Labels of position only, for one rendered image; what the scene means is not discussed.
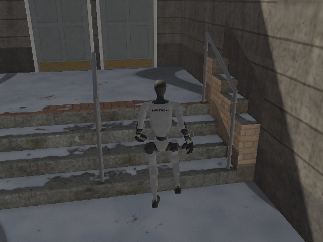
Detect stairs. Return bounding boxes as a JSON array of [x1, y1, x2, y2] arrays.
[[0, 103, 237, 210]]

